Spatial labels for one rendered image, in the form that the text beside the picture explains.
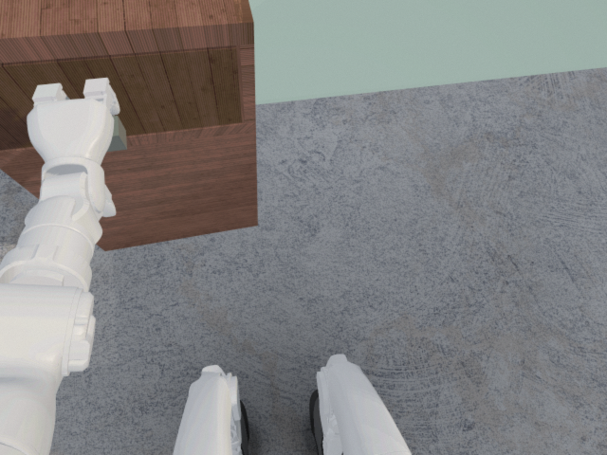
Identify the left robot upper arm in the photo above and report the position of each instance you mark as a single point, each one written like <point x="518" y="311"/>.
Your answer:
<point x="46" y="332"/>

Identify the drawer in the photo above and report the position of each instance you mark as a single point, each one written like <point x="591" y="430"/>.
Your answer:
<point x="157" y="91"/>

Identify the left robot forearm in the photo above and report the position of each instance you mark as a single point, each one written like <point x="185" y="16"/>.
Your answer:
<point x="58" y="241"/>

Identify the robot right thigh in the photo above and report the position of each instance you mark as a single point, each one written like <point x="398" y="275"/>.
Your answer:
<point x="366" y="427"/>

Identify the robot right shin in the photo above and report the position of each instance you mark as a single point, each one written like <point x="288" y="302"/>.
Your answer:
<point x="331" y="435"/>

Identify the cabinet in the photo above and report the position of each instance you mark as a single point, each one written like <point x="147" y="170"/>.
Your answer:
<point x="166" y="185"/>

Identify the left robot hand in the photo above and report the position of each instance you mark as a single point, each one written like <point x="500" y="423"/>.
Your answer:
<point x="59" y="126"/>

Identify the handle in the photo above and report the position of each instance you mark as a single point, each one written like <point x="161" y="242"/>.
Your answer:
<point x="118" y="141"/>

